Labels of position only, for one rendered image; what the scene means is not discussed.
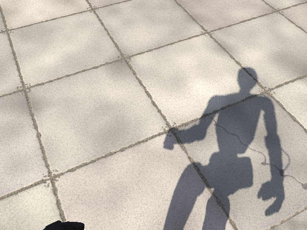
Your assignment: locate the robot left hand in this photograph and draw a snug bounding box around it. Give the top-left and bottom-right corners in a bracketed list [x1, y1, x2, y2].
[43, 220, 84, 230]

